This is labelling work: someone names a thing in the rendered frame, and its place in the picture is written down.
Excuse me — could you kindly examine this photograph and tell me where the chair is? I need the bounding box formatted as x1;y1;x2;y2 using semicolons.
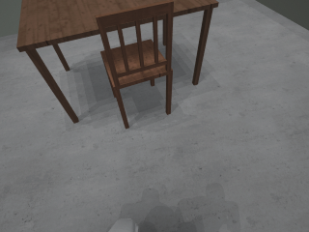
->
95;0;174;129

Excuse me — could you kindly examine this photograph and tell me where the table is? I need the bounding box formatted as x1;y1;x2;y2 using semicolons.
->
16;0;219;124

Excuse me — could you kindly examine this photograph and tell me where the left robot thigh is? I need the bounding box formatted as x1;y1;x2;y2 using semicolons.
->
108;218;139;232

